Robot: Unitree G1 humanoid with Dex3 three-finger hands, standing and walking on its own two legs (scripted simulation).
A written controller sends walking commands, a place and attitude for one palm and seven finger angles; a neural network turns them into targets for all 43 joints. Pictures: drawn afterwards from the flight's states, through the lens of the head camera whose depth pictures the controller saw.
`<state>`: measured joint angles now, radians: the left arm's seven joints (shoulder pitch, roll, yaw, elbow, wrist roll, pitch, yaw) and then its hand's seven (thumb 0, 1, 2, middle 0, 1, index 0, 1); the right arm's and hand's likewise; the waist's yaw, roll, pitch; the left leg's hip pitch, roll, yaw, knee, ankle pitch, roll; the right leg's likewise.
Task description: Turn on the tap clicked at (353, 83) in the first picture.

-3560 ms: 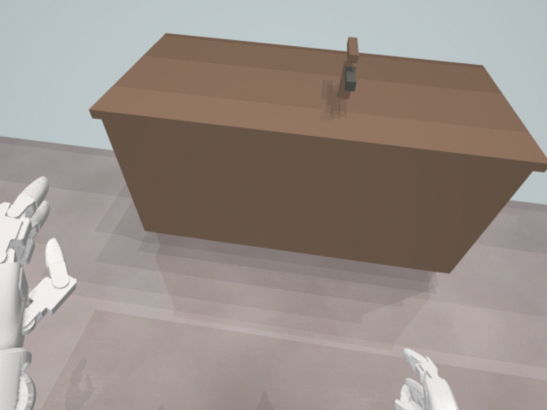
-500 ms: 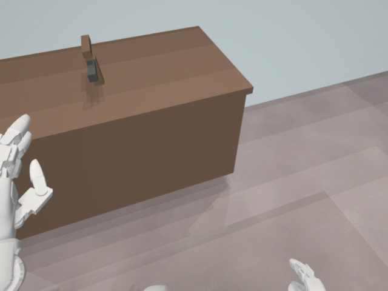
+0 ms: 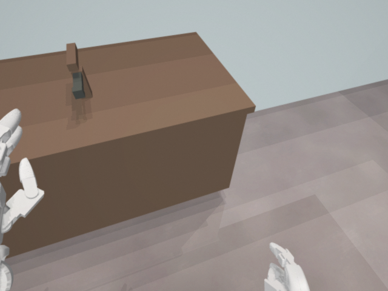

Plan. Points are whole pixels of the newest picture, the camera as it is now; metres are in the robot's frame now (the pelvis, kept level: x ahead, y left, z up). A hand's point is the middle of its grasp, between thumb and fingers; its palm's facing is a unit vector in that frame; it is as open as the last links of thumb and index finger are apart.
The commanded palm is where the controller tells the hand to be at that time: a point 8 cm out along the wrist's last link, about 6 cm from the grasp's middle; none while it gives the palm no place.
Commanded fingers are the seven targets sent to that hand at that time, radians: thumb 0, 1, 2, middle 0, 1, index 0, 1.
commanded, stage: take the last steps up to it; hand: left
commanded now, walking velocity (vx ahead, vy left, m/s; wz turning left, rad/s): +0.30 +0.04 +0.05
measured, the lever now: (78, 92) +0.63 +0.39 +0.03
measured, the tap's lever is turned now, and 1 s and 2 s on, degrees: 0 0 0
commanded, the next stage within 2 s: come to a stop and stand still in 0.88 s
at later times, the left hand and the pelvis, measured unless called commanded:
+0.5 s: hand (62, 132) +0.33 +0.25 +0.18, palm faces +0.45 -0.81 -0.38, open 7.4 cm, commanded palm +0.27 +0.29 +0.18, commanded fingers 0.00 0.90 0.90 -0.20 -0.30 -0.20 -0.30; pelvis +0.11 +0.00 -0.01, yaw +1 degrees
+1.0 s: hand (98, 110) +0.40 +0.21 +0.17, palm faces +0.40 -0.82 -0.41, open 7.4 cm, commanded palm +0.34 +0.26 +0.18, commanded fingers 0.00 0.90 0.90 -0.20 -0.30 -0.20 -0.30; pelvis +0.19 -0.02 +0.00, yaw +2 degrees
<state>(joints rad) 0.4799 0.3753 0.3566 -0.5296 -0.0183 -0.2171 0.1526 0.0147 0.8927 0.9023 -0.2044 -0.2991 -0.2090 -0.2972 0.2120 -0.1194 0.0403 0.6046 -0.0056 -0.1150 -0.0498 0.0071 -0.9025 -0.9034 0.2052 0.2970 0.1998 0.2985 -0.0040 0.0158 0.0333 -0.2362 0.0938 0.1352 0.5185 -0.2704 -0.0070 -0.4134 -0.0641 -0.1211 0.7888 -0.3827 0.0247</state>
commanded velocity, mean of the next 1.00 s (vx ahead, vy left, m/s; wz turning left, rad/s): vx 0.20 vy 0.04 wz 0.02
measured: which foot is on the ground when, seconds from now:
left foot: down 0.00-0.08, up 0.10-0.36, down 0.38-0.72, up 0.74-1.00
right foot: up 0.00-0.04, down 0.06-0.40, up 0.42-0.68, down 0.70-1.00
